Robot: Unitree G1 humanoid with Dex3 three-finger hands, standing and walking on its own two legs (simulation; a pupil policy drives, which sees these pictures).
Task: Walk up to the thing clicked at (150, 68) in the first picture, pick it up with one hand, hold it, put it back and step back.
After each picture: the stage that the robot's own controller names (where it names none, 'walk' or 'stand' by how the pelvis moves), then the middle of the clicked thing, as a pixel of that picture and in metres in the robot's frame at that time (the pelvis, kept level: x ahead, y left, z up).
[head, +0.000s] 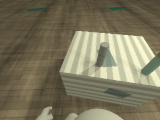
stand; (154, 63) +0.53 -0.50 +0.00
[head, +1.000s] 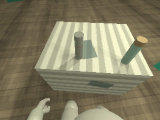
sink last; (132, 52) +0.56 -0.29 +0.03
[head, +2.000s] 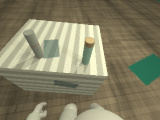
sink last; (87, 52) +0.52 +0.06 +0.03
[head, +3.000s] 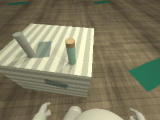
stand; (71, 53) +0.51 +0.21 +0.02
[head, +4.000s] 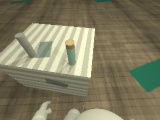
stand; (71, 53) +0.52 +0.19 +0.00
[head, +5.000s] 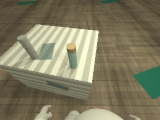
stand; (72, 57) +0.49 +0.18 +0.00
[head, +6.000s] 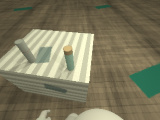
stand; (69, 59) +0.49 +0.21 -0.01
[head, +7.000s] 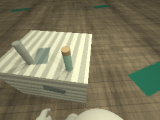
stand; (67, 60) +0.48 +0.22 -0.01
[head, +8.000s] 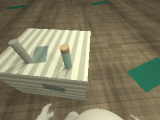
rise first; (66, 58) +0.49 +0.23 -0.01
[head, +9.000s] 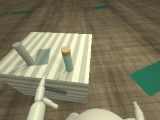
rise first; (67, 60) +0.47 +0.24 +0.00
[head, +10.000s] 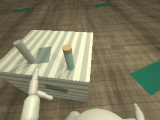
go down; (69, 58) +0.48 +0.23 +0.00
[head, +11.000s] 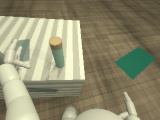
go down; (58, 54) +0.45 +0.22 +0.05
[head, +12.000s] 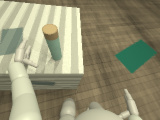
close in; (54, 45) +0.47 +0.22 +0.08
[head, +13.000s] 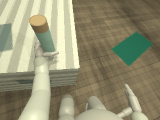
close; (45, 40) +0.49 +0.24 +0.10
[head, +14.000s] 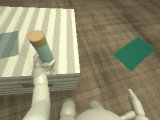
lift; (44, 52) +0.43 +0.26 +0.09
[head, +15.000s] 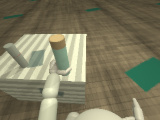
lift; (61, 58) +0.33 +0.18 +0.20
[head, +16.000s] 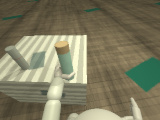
hold; (66, 62) +0.33 +0.16 +0.16
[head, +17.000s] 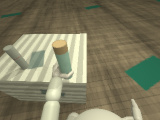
hold; (64, 62) +0.33 +0.17 +0.17
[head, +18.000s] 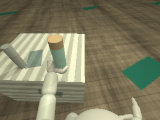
crouch; (59, 57) +0.35 +0.20 +0.18
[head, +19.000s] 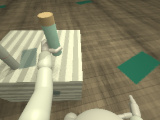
lower; (52, 37) +0.47 +0.24 +0.22
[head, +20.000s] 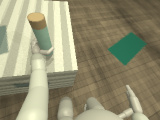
lower; (43, 38) +0.51 +0.24 +0.10
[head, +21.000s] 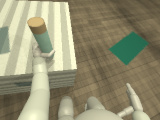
lower; (44, 41) +0.49 +0.24 +0.10
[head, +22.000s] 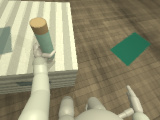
lower; (45, 42) +0.49 +0.24 +0.10
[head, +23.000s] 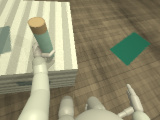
lower; (44, 41) +0.49 +0.24 +0.10
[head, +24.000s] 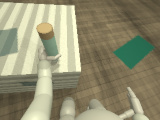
open; (50, 45) +0.47 +0.23 +0.09
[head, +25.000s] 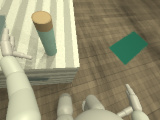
rise; (47, 38) +0.48 +0.22 +0.10
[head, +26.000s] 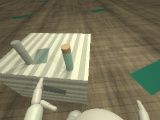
sink last; (68, 58) +0.48 +0.23 +0.05
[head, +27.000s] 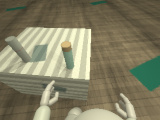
stand; (68, 56) +0.47 +0.22 +0.05
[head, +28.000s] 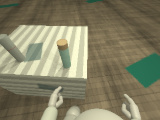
stand; (65, 55) +0.46 +0.22 +0.06
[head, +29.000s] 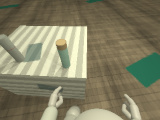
stand; (64, 55) +0.46 +0.23 +0.06
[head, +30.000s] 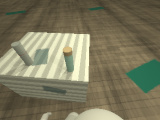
stand; (69, 60) +0.48 +0.21 +0.00
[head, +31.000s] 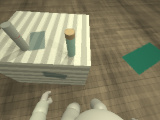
walk; (70, 44) +0.55 +0.17 +0.01
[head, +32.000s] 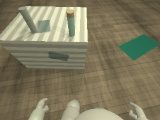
walk; (71, 24) +0.83 +0.26 +0.02
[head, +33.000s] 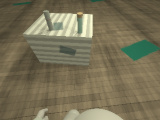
stand; (79, 23) +1.09 +0.23 +0.01
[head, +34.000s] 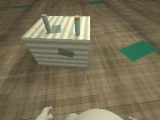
stand; (77, 26) +1.08 +0.24 -0.01
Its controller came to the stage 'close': yes
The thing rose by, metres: 0.22
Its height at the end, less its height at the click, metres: +0.00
